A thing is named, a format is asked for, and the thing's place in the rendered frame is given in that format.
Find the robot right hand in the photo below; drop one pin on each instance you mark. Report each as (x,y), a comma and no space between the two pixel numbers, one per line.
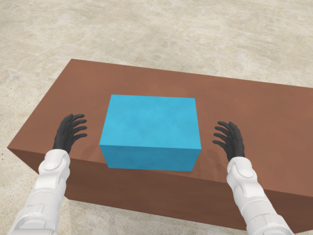
(233,145)

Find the robot left forearm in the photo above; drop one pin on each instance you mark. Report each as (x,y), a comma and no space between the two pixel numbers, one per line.
(42,208)

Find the carton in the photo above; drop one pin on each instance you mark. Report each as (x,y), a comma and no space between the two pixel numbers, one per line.
(151,132)

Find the robot left hand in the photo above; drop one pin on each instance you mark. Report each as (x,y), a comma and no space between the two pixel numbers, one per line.
(65,138)

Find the robot right forearm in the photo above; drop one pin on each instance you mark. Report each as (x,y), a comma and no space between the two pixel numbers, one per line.
(256,209)

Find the pedestal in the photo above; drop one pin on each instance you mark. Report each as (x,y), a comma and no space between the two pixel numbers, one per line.
(275,122)

